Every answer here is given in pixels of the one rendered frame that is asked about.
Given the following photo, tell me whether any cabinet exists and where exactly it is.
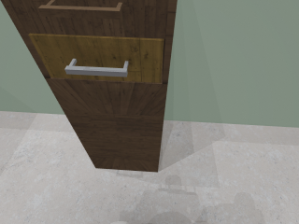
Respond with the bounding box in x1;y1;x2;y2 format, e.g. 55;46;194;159
1;0;178;173

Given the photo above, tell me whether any handle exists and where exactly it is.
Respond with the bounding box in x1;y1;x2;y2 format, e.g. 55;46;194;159
64;58;129;77
38;5;121;20

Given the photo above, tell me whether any drawer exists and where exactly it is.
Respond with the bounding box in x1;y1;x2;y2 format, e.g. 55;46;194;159
29;33;164;83

